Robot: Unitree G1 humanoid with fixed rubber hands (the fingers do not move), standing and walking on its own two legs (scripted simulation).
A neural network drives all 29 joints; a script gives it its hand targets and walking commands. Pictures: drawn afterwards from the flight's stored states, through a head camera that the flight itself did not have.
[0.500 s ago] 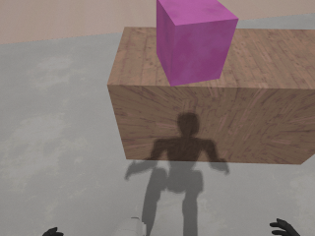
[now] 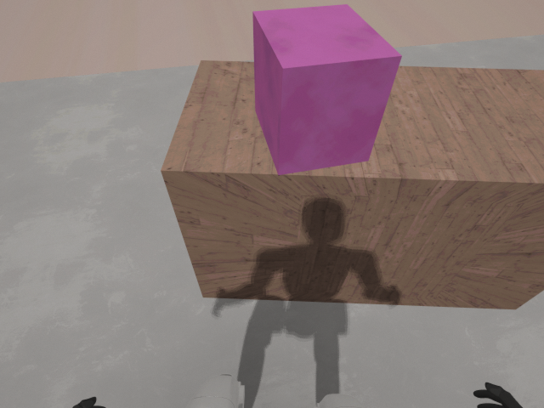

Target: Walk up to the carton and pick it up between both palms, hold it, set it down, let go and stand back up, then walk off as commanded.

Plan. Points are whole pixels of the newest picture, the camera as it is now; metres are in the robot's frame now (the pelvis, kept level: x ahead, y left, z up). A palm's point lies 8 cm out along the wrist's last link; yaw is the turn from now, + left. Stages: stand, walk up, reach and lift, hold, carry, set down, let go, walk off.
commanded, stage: walk up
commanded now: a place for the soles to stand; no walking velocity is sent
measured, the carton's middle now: (312, 89) +0.73 -0.08 +0.07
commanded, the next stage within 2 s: none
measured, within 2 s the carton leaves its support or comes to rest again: neither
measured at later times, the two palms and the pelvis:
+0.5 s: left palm (99, 382) +0.17 +0.28 -0.09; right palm (525, 377) +0.18 -0.36 -0.07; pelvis +0.09 -0.03 +0.00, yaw +0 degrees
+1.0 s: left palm (126, 340) +0.23 +0.26 -0.10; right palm (523, 335) +0.24 -0.39 -0.07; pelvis +0.16 -0.05 -0.01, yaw +0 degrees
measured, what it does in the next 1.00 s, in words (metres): walks ahead: left foot, then right foot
